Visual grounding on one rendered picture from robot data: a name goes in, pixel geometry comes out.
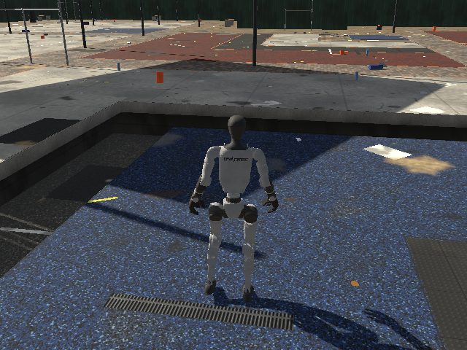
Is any right robot forearm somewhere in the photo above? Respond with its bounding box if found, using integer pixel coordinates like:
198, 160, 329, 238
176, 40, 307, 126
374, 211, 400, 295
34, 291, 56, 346
264, 176, 277, 201

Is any right robot upper arm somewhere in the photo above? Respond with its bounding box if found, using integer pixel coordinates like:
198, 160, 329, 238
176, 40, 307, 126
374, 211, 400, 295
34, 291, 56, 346
251, 147, 271, 187

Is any humanoid robot head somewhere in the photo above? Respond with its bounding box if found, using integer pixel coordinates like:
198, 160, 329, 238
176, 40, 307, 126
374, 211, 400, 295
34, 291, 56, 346
224, 115, 249, 150

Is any robot right hand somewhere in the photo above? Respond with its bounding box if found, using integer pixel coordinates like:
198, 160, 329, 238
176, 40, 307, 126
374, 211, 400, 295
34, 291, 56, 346
262, 198, 279, 213

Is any left robot upper arm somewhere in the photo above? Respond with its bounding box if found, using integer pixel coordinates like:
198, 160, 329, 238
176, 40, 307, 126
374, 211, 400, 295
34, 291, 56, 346
200, 146, 221, 187

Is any left robot forearm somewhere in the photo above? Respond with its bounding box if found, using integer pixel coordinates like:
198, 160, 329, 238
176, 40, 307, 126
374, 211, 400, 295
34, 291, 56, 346
191, 175, 207, 203

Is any robot left hand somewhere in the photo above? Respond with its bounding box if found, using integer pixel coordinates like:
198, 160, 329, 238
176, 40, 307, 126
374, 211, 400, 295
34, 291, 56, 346
188, 198, 205, 215

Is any robot right foot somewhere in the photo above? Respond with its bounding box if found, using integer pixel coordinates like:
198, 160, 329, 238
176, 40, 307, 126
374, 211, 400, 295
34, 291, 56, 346
242, 284, 253, 303

